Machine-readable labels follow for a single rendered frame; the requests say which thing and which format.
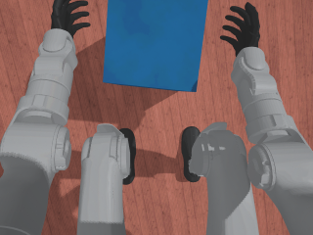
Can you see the robot shin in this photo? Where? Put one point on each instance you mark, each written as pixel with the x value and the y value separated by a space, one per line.
pixel 220 125
pixel 102 127

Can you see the robot left shin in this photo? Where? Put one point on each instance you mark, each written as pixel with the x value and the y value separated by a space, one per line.
pixel 102 127

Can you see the robot left upper arm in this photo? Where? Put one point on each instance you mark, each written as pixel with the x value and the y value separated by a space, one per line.
pixel 33 152

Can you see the robot right shin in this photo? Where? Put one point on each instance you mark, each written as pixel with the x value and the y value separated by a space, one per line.
pixel 220 125

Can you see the robot right forearm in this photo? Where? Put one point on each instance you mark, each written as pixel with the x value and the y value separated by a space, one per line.
pixel 266 117

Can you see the robot left forearm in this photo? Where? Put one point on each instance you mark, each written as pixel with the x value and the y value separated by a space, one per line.
pixel 49 86

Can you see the robot left hand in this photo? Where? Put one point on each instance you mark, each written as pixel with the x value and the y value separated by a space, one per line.
pixel 62 18

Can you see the carton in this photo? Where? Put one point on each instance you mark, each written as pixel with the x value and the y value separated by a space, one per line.
pixel 154 43

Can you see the robot right hand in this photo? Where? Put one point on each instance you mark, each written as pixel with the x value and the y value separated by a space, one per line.
pixel 248 35

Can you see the robot right upper arm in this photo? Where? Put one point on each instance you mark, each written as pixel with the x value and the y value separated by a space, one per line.
pixel 284 170

